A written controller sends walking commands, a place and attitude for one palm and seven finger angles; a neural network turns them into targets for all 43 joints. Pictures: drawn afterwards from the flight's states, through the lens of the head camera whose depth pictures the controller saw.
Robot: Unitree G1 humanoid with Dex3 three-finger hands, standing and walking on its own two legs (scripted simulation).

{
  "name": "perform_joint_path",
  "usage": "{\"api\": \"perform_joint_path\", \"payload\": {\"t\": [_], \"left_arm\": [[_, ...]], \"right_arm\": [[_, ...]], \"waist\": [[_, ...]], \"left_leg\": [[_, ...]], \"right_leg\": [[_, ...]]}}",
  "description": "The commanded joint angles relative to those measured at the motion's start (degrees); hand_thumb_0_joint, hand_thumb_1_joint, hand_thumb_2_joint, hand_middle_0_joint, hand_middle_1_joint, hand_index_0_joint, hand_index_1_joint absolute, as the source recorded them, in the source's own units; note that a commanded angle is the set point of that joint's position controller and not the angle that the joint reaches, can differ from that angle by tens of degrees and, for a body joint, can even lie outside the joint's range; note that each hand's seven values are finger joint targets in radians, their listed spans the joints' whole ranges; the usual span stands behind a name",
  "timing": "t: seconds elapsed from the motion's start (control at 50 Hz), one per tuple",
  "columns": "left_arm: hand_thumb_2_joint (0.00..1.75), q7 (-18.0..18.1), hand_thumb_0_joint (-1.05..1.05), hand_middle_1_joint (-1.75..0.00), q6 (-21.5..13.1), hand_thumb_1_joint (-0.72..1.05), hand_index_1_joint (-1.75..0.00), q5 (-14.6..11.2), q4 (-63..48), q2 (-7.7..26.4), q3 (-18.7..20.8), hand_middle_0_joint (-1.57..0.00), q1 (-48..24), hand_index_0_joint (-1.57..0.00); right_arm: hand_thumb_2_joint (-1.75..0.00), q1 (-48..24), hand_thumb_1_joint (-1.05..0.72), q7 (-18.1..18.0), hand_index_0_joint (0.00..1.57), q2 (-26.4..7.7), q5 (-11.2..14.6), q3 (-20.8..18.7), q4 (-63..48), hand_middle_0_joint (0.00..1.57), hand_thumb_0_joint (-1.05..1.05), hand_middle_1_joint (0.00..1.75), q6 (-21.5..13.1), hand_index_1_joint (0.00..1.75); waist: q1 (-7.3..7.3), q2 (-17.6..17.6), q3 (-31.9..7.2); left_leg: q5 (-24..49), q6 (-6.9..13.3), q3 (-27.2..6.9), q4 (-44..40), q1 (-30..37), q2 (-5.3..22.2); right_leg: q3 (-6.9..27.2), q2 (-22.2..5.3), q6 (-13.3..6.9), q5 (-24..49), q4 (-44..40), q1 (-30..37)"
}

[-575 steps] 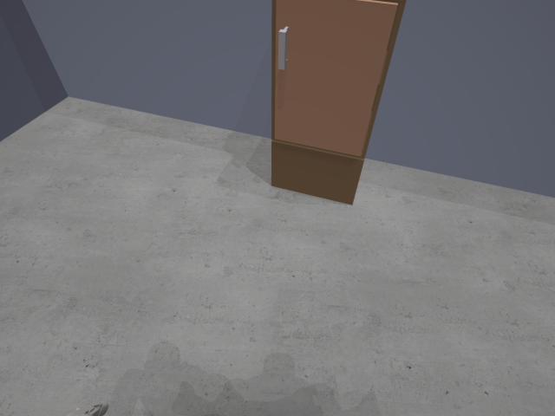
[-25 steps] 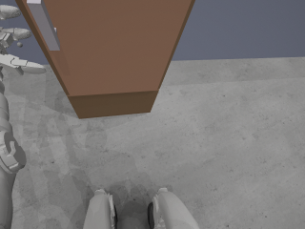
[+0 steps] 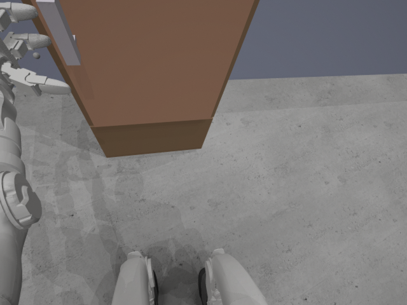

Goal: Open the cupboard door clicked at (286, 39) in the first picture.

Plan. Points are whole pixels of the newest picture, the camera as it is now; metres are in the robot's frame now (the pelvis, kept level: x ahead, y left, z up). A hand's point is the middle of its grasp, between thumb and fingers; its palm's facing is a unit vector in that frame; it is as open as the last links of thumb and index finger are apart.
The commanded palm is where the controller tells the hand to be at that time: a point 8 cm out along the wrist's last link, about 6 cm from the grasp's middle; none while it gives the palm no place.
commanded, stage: slide the fingers in behind the handle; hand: left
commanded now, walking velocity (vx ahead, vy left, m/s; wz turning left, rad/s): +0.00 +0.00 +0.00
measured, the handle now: (62, 23) +0.61 +0.20 +0.08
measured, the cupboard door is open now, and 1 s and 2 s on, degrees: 0 0 1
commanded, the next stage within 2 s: close the thumb around the handle in 1.34 s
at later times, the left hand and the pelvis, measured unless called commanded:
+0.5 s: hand (64, 53) +0.55 +0.19 +0.07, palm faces +0.07 -1.00 -0.02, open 14.0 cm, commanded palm +0.53 +0.22 +0.07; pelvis +0.00 -0.01 +0.00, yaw +0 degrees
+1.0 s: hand (78, 53) +0.55 +0.17 +0.07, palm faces +0.09 -1.00 -0.01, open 14.0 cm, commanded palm +0.53 +0.20 +0.07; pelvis +0.01 -0.02 +0.00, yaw +1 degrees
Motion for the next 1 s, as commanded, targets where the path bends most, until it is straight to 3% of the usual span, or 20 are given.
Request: {"api": "perform_joint_path", "payload": {"t": [0.0, 0.02, 0.08, 0.2, 0.26, 0.36, 0.4, 0.42, 0.48, 0.54, 0.6, 0.66, 0.72, 0.74, 0.82, 0.84, 0.86, 0.9, 0.92, 0.98], "left_arm": [[0.30, 1.5, 0.00, -1.20, -5.1, -0.50, -1.20, -0.9, -12.7, 13.3, 0.9, -0.30, -24.9, -0.30], [0.30, 1.7, 0.00, -1.20, -4.9, -0.50, -1.20, -1.0, -12.6, 12.5, 0.6, -0.30, -25.0, -0.30], [0.30, 2.3, 0.00, -1.20, -4.4, -0.50, -1.20, -0.4, -11.3, 15.9, 2.8, -0.30, -24.1, -0.30], [0.30, 3.0, 0.00, -1.20, -5.8, -0.50, -1.20, -0.9, -14.2, 11.6, 0.5, -0.30, -24.9, -0.30], [0.30, 3.5, 0.00, -1.20, -5.2, -0.50, -1.20, -0.9, -12.6, 8.8, -1.3, -0.30, -26.1, -0.30], [0.30, 4.6, 0.00, -1.20, -5.0, -0.50, -1.20, -0.5, -11.5, 10.4, -0.1, -0.30, -25.1, -0.30], [0.30, 5.0, 0.00, -1.20, -5.7, -0.50, -1.20, -0.2, -12.3, 8.4, -1.8, -0.30, -26.7, -0.30], [0.30, 5.2, 0.00, -1.20, -6.0, -0.50, -1.20, -0.2, -13.2, 9.0, -1.0, -0.30, -26.6, -0.30], [0.30, 5.6, 0.00, -1.20, -6.0, -0.50, -1.20, -0.5, -11.4, 11.7, 1.5, -0.30, -25.6, -0.30], [0.30, 5.3, 0.00, -1.20, -5.9, -0.50, -1.20, 0.2, -12.5, 11.4, 0.5, -0.30, -25.2, -0.30], [0.30, 5.2, 0.00, -1.20, -6.0, -0.50, -1.20, -0.4, -13.9, 6.9, -2.0, -0.30, -25.0, -0.30], [0.30, 5.5, 0.00, -1.20, -5.1, -0.50, -1.20, -1.3, -12.6, 4.8, -2.9, -0.30, -25.0, -0.30], [0.30, 6.6, 0.00, -1.20, -5.4, -0.50, -1.20, -0.8, -13.2, 7.3, -1.3, -0.30, -27.0, -0.30], [0.30, 6.8, 0.00, -1.20, -5.5, -0.50, -1.20, -0.4, -12.7, 5.2, -3.0, -0.30, -26.8, -0.30], [0.30, 7.3, 0.00, -1.20, -6.3, -0.50, -1.20, -0.3, -13.1, 4.0, -3.1, -0.30, -25.7, -0.30], [0.30, 7.4, 0.00, -1.20, -6.1, -0.50, -1.20, -0.5, -11.9, 4.8, -2.2, -0.30, -24.5, -0.30], [0.30, 7.5, 0.00, -1.20, -6.0, -0.50, -1.20, -0.4, -11.6, 5.4, -2.2, -0.30, -24.7, -0.30], [0.30, 7.8, 0.00, -1.20, -6.7, -0.50, -1.20, -0.4, -14.2, 2.9, -3.8, -0.30, -26.5, -0.30], [0.30, 8.2, 0.00, -1.20, -7.0, -0.50, -1.20, -0.5, -14.5, 3.9, -2.7, -0.30, -25.7, -0.30], [0.30, 8.9, 0.00, -1.20, -7.7, -0.50, -1.20, -0.2, -15.2, 2.9, -3.3, -0.30, -25.3, -0.30]], "right_arm": [[-0.90, 11.6, -0.90, -0.6, 0.20, -12.0, -0.6, -4.2, -1.6, 0.20, 0.00, 0.30, -0.2, 0.30], [-0.90, 11.5, -0.90, -0.5, 0.20, -11.9, -0.6, -4.2, -1.6, 0.20, 0.00, 0.30, -0.2, 0.30], [-0.90, 11.8, -0.90, -0.6, 0.20, -12.3, -0.5, -3.9, -2.1, 0.20, 0.00, 0.30, 0.1, 0.30], [-0.90, 11.5, -0.90, -0.3, 0.20, -11.7, -0.6, -4.4, -1.9, 0.20, 0.00, 0.30, 0.0, 0.30], [-0.90, 11.6, -0.90, -0.3, 0.20, -11.6, -0.6, -4.6, -1.2, 0.20, 0.00, 0.30, 0.0, 0.30], [-0.90, 11.9, -0.90, -0.2, 0.20, -11.4, -0.7, -4.2, -1.4, 0.20, 0.00, 0.30, -0.2, 0.30], [-0.90, 11.7, -0.90, -0.1, 0.20, -11.0, -0.7, -4.3, -1.3, 0.20, 0.00, 0.30, -0.3, 0.30], [-0.90, 11.6, -0.90, -0.1, 0.20, -11.0, -0.8, -4.4, -1.4, 0.20, 0.00, 0.30, -0.4, 0.30], [-0.90, 12.0, -0.90, 0.0, 0.20, -11.2, -0.9, -4.2, -1.4, 0.20, 0.00, 0.30, -0.6, 0.30], [-0.90, 11.7, -0.90, 0.1, 0.20, -10.9, -0.7, -4.3, -1.8, 0.20, 0.00, 0.30, -0.4, 0.30], [-0.90, 11.7, -0.90, 0.4, 0.20, -10.6, -0.6, -4.7, -1.5, 0.20, 0.00, 0.30, -0.3, 0.30], [-0.90, 11.6, -0.90, 0.4, 0.20, -10.6, -0.5, -4.8, -1.2, 0.20, 0.00, 0.30, -0.2, 0.30], [-0.90, 11.9, -0.90, 0.2, 0.20, -10.7, -0.7, -4.7, -1.0, 0.20, 0.00, 0.30, -0.5, 0.30], [-0.90, 11.9, -0.90, 0.4, 0.20, -10.4, -0.7, -4.7, -0.9, 0.20, 0.00, 0.30, -0.6, 0.30], [-0.90, 12.0, -0.90, 0.8, 0.20, -10.3, -1.0, -5.0, -0.7, 0.20, 0.00, 0.30, -0.7, 0.30], [-0.90, 11.9, -0.90, 0.8, 0.20, -10.4, -1.0, -4.9, -0.8, 0.20, 0.00, 0.30, -0.7, 0.30], [-0.90, 11.8, -0.90, 0.8, 0.20, -10.4, -0.9, -4.8, -1.0, 0.20, 0.00, 0.30, -0.5, 0.30], [-0.90, 11.7, -0.90, 0.9, 0.20, -10.2, -1.1, -5.0, -0.9, 0.20, 0.00, 0.30, -0.7, 0.30], [-0.90, 11.8, -0.90, 1.0, 0.20, -10.3, -1.1, -5.1, -1.0, 0.20, 0.00, 0.30, -0.7, 0.30], [-0.90, 11.9, -0.90, 1.2, 0.20, -10.2, -1.2, -5.2, -0.9, 0.20, 0.00, 0.30, -0.7, 0.30]], "waist": [[-0.20, 13.7, -30.8], [-0.32, 13.4, -30.3], [0.19, 11.8, -29.8], [-0.01, 12.7, -32.1], [-1.13, 10.9, -30.0], [-0.53, 9.1, -30.0], [-1.07, 10.7, -29.6], [-0.62, 11.5, -30.8], [-0.43, 8.9, -30.6], [-0.01, 10.1, -32.1], [-0.22, 12.1, -32.9], [-0.99, 9.1, -30.8], [-0.86, 9.0, -31.1], [-0.96, 9.8, -30.7], [-0.74, 10.3, -32.3], [-0.66, 8.3, -31.1], [-0.48, 8.7, -30.2], [-0.57, 11.6, -32.2], [0.11, 11.4, -33.0], [-0.31, 9.9, -33.0]], "left_leg": [[23.9, -0.9, -6.5, -6.8, 37.8, -0.7], [23.3, -0.7, -6.1, -6.6, 36.8, -0.8], [22.2, -0.3, -5.4, -6.6, 33.7, -1.0], [24.4, -0.7, -5.5, -6.5, 36.8, -0.9], [21.4, -0.4, -5.4, -6.5, 35.2, -1.0], [21.3, 0.0, -4.3, -6.1, 31.7, -1.5], [21.6, -0.1, -4.3, -5.9, 32.7, -1.5], [22.0, -0.1, -4.2, -5.5, 32.9, -1.5], [22.0, 0.3, -3.7, -5.1, 29.9, -1.7], [22.7, 0.2, -3.1, -4.7, 29.4, -1.9], [25.1, -0.1, -3.5, -4.8, 33.5, -1.7], [22.8, 0.0, -3.5, -5.3, 31.7, -1.8], [22.0, 0.2, -3.2, -5.0, 30.0, -2.0], [21.8, 0.2, -3.2, -5.2, 30.3, -2.2], [23.9, 0.1, -3.3, -4.8, 31.9, -2.1], [22.9, 0.2, -3.0, -4.7, 30.3, -2.2], [21.9, 0.1, -3.0, -5.1, 29.3, -2.2], [23.7, -0.1, -3.3, -5.1, 32.9, -2.1], [24.5, -0.3, -3.6, -5.3, 33.7, -2.1], [25.4, -0.1, -3.6, -5.4, 34.1, -2.1]], "right_leg": [[0.8, 2.1, -1.9, 14.2, -6.8, 0.6], [1.0, 2.2, -1.7, 14.4, -7.1, 1.2], [1.3, 2.2, -1.7, 14.8, -7.0, 3.6], [1.3, 2.2, -1.7, 16.1, -6.9, 3.2], [1.4, 2.1, -1.4, 14.5, -7.5, 2.4], [2.0, 2.1, -1.3, 16.2, -7.5, 5.7], [2.0, 2.1, -1.4, 16.3, -7.3, 4.4], [2.2, 2.0, -1.4, 16.7, -7.2, 4.6], [2.6, 2.2, -1.3, 18.3, -6.9, 7.6], [2.9, 2.0, -1.2, 20.1, -6.5, 9.2], [2.5, 2.1, -1.4, 20.9, -6.6, 7.1], [2.4, 2.2, -1.1, 19.7, -7.4, 7.3], [2.8, 2.0, -1.1, 19.7, -7.2, 8.2], [2.7, 2.0, -1.1, 19.3, -7.2, 7.7], [2.6, 2.0, -1.3, 20.8, -6.9, 7.6], [2.8, 2.1, -1.2, 20.7, -7.2, 8.5], [2.8, 2.0, -1.2, 20.0, -7.1, 8.8], [2.5, 2.0, -1.4, 20.4, -6.9, 7.1], [2.4, 2.0, -1.5, 20.6, -6.7, 7.5], [2.3, 2.1, -1.5, 21.6, -6.7, 8.2]]}}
